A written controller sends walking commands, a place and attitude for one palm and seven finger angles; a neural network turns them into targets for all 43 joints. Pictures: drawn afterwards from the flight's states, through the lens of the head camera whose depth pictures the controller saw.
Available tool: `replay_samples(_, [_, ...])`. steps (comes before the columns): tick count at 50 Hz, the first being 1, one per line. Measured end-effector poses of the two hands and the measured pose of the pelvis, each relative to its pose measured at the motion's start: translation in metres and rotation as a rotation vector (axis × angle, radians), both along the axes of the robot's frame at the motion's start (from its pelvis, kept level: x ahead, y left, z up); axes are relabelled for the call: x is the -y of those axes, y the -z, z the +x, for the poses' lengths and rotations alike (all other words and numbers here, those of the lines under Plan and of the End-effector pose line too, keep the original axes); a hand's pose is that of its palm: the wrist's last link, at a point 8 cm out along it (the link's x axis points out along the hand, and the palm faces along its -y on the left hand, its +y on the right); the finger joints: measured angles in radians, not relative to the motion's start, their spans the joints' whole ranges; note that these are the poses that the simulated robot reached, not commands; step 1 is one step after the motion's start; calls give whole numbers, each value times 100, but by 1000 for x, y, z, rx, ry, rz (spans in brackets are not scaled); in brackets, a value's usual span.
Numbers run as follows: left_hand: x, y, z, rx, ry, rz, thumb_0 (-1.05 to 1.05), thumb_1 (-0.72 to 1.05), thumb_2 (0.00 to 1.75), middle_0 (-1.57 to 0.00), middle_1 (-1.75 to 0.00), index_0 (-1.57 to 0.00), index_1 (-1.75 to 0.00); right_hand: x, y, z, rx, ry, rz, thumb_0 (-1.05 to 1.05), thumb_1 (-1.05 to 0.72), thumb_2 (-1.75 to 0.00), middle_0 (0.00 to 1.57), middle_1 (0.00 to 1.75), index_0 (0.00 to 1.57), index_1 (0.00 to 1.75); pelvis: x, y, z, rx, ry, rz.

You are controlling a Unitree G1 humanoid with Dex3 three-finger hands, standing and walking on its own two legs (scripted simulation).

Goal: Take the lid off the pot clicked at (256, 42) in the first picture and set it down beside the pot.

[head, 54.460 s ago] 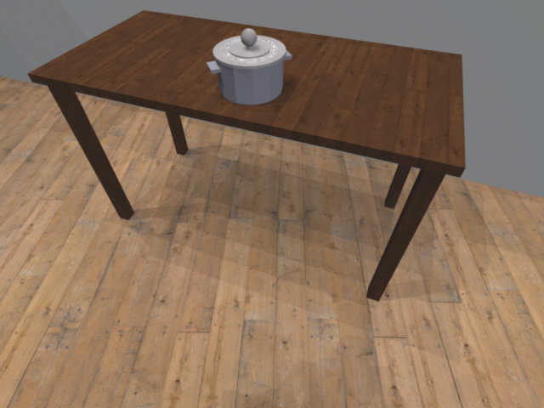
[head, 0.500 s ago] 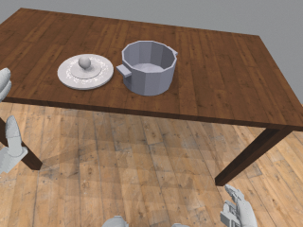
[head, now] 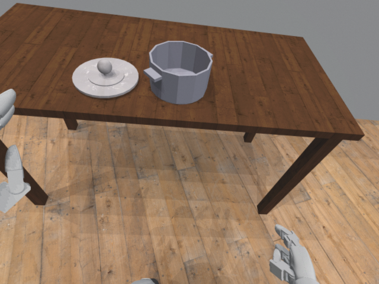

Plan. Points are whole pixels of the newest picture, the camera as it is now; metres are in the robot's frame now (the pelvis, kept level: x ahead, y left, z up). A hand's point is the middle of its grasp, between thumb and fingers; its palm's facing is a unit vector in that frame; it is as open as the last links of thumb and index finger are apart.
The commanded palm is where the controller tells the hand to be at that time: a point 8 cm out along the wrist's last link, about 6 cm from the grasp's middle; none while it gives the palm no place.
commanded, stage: stop stepping back and stand still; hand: left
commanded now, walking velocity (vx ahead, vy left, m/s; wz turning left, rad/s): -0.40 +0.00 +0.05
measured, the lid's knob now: (104, 66) +0.70 +0.29 +0.03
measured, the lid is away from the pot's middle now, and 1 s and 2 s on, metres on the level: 0.23 0.23 0.23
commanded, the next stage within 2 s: let the arm hang, fingers relaxed in 0.92 s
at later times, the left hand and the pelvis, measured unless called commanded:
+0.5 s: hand out of the picture +0.11 +0.25 +0.18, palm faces +0.35 -0.85 -0.40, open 7.4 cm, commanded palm +0.04 +0.29 +0.20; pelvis -0.09 +0.01 +0.00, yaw -1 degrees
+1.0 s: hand out of the picture +0.12 +0.27 -0.06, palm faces +0.13 -0.93 -0.35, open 7.4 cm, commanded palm none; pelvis -0.09 +0.03 -0.01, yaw +1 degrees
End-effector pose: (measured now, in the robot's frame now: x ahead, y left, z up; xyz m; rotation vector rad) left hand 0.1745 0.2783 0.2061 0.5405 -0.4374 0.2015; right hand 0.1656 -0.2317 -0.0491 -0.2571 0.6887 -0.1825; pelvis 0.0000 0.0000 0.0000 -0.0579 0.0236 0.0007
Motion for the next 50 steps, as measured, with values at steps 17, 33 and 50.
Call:
replay_samples(17, [-3, -6, -101, 120, -34, -57, 1, 88, 90, -22, -30, -22, -30, 10, 22, -116, -60, 82, -28, 1, -90, -90, 20, 30, 20, 30, -11, 13, -72, 42, 6, -9])
replay_samples(33, [-13, 4, -123, -5, -16, -53, 2, 89, 90, -22, -30, -22, -30, -15, 19, -140, -91, 47, -8, 1, -90, -90, 21, 30, 20, 30, -25, 4, -93, 22, 9, 16])
replay_samples(50, [-32, 238, -81, -962, -262, -338, 0, 91, 90, -20, -30, -20, -30, -38, 57, -118, -200, -20, 108, 0, -90, -90, 20, 30, 20, 30, -33, 6, -94, -21, -18, 69])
